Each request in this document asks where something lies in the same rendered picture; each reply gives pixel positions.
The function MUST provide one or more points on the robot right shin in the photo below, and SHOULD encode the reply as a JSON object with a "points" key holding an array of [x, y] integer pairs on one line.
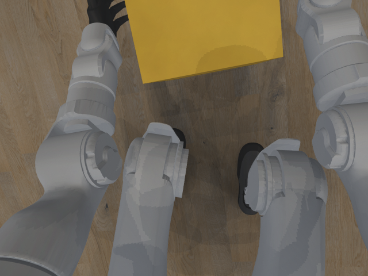
{"points": [[292, 145]]}

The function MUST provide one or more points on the robot right thigh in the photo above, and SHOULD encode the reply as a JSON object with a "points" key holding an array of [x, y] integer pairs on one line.
{"points": [[292, 222]]}

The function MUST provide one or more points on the carton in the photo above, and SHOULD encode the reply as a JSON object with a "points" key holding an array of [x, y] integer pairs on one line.
{"points": [[177, 39]]}

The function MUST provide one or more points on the robot right upper arm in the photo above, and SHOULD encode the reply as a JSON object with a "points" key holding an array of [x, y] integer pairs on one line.
{"points": [[340, 142]]}

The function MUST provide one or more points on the robot left hand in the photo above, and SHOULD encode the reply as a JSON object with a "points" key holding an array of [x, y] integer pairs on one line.
{"points": [[98, 11]]}

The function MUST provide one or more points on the right robot forearm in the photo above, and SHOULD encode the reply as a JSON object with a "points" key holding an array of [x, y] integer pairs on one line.
{"points": [[336, 49]]}

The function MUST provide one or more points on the robot left upper arm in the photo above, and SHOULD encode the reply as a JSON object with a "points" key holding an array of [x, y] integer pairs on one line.
{"points": [[48, 237]]}

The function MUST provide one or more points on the left robot forearm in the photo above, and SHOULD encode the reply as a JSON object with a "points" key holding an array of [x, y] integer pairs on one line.
{"points": [[93, 84]]}

